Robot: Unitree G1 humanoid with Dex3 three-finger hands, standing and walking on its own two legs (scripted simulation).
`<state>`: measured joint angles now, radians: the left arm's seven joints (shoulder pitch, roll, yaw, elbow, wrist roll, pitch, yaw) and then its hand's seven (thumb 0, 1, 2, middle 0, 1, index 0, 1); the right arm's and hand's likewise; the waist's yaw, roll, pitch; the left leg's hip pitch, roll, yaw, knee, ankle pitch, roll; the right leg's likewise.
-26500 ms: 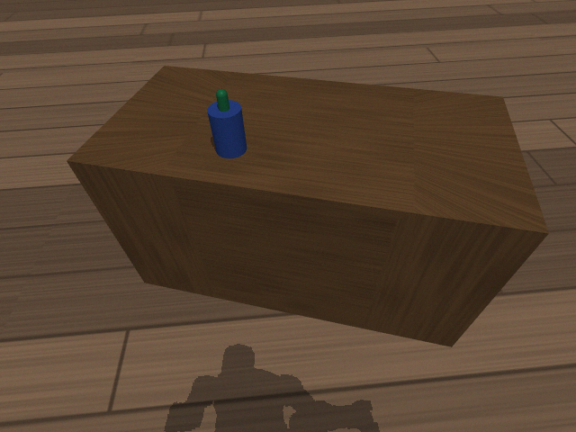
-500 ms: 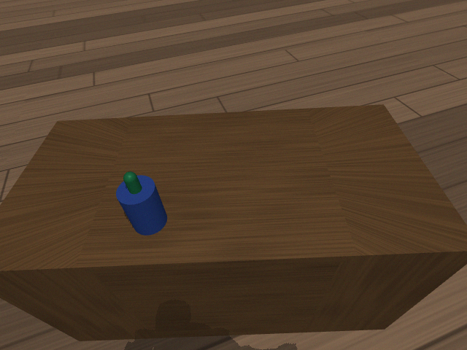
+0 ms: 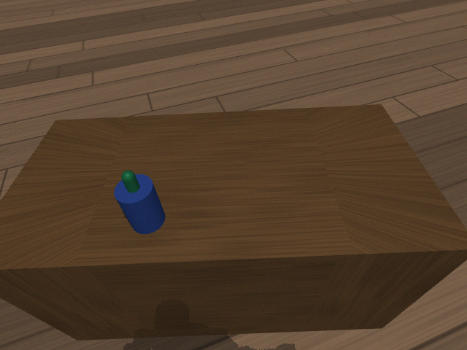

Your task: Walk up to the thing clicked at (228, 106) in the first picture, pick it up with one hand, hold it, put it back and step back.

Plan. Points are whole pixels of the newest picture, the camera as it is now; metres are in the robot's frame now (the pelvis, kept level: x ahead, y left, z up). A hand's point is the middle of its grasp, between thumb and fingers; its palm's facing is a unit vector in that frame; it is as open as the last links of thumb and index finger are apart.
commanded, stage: stand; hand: left
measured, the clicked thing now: (138, 198) +0.46 +0.26 -0.04
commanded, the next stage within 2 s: none
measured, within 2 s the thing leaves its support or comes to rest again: neither
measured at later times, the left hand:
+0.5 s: hand out of the picture +0.07 +0.25 -0.16, palm faces -0.04 -0.94 -0.34, open 7.3 cm
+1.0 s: hand out of the picture +0.08 +0.25 -0.16, palm faces -0.04 -0.94 -0.35, open 7.3 cm
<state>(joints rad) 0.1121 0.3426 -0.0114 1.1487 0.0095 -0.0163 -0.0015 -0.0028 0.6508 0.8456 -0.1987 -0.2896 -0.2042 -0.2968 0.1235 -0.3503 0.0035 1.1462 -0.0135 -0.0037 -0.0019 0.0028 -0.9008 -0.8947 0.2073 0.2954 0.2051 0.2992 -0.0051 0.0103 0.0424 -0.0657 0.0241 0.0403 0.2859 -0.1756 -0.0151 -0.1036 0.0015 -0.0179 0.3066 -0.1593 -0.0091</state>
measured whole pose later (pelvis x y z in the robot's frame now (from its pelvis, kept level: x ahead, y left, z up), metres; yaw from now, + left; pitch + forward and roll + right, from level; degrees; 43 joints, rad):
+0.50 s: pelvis +0.00 +0.00 +0.00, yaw +0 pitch -2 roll +0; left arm 0.12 0.35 -0.01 1.14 0.01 -0.02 -0.01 0.00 0.91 0.90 -0.20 -0.30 -0.21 -0.30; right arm 0.13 -0.35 0.00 1.14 -0.01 0.00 0.00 0.00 -0.90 -0.89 0.21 0.30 0.21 0.30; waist 0.00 0.01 0.05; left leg -0.07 0.03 0.04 0.29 -0.18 -0.02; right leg -0.11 0.00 -0.02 0.31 -0.16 -0.01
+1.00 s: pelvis +0.00 +0.00 +0.00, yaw +0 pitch -2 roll +0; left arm 0.11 0.35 -0.01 1.14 0.01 -0.02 0.00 0.00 0.91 0.90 -0.20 -0.30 -0.21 -0.30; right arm 0.12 -0.35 0.00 1.14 -0.01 -0.01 0.00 0.00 -0.90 -0.89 0.21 0.30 0.21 0.30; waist 0.00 0.01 0.04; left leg -0.06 0.02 0.04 0.29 -0.18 -0.01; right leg -0.10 0.00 -0.01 0.30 -0.16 -0.01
